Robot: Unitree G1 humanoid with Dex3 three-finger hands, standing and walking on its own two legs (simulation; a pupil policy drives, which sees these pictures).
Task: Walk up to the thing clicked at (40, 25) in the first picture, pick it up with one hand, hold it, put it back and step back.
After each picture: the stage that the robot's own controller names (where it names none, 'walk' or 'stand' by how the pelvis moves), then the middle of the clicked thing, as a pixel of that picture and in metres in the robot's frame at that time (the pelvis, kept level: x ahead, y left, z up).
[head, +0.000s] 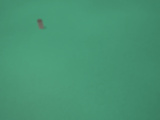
stand; (40, 24) +1.75 +0.56 -0.72
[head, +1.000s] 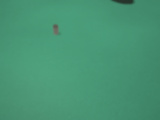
walk; (55, 29) +1.67 +0.27 -0.70
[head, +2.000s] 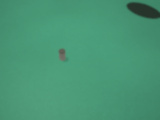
walk; (62, 54) +1.13 +0.19 -0.71
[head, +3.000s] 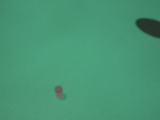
walk; (59, 92) +0.71 +0.19 -0.72
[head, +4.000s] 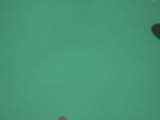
walk; out of the picture +0.43 +0.22 -0.70
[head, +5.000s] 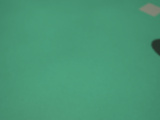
stand; out of the picture +0.36 +0.18 -0.72
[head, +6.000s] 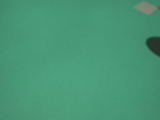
stand; out of the picture +0.36 +0.21 -0.72
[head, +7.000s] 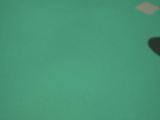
stand; out of the picture +0.36 +0.19 -0.73
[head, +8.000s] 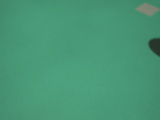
stand; out of the picture +0.36 +0.19 -0.73
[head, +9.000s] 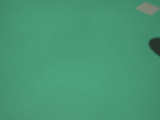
stand; out of the picture +0.35 +0.19 -0.73
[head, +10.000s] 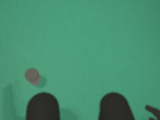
go down; (33, 77) +0.42 +0.22 -0.41
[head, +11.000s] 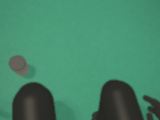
go down; (19, 66) +0.42 +0.26 -0.31
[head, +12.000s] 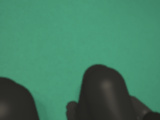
close in; out of the picture +0.40 +0.30 -0.22
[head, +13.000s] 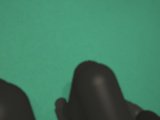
close; out of the picture +0.40 +0.30 -0.22
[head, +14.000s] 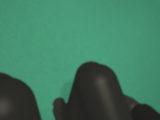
lift; out of the picture +0.38 +0.29 -0.23
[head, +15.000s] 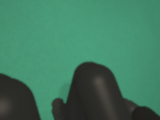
lift; out of the picture +0.38 +0.28 -0.23
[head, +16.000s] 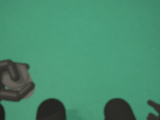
lift; (20, 83) +0.33 +0.21 -0.02
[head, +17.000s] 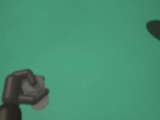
hold; (36, 93) +0.32 +0.17 +0.00
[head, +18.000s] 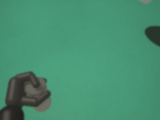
hold; (38, 95) +0.32 +0.17 +0.00
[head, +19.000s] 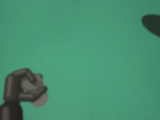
crouch; (35, 90) +0.34 +0.17 -0.03
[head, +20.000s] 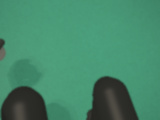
lower; out of the picture +0.46 +0.26 -0.10
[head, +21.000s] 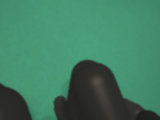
lower; out of the picture +0.41 +0.31 -0.22
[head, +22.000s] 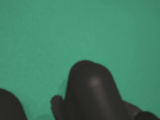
lower; out of the picture +0.42 +0.32 -0.22
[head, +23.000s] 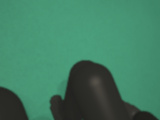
lower; out of the picture +0.42 +0.32 -0.22
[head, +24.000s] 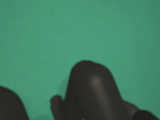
lower; out of the picture +0.41 +0.32 -0.22
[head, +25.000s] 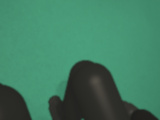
open; out of the picture +0.41 +0.30 -0.23
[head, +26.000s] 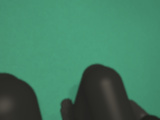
stand; out of the picture +0.41 +0.29 -0.23
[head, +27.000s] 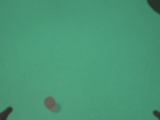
stand; (50, 103) +0.41 +0.20 -0.57
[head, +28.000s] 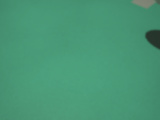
stand; out of the picture +0.39 +0.19 -0.66
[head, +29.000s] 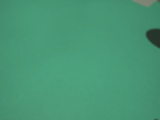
stand; out of the picture +0.39 +0.19 -0.67
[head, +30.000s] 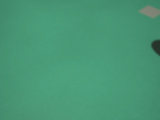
stand; out of the picture +0.40 +0.17 -0.72
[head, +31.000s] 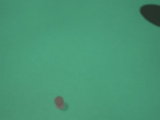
walk; (59, 102) +0.48 +0.17 -0.70
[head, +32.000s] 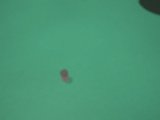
walk; (64, 75) +0.76 +0.21 -0.70
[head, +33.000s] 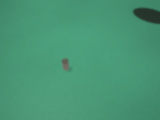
stand; (65, 64) +1.06 +0.23 -0.70
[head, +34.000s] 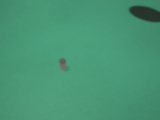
stand; (63, 64) +1.04 +0.21 -0.72
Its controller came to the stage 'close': yes
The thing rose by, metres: 0.71
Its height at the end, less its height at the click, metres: +0.00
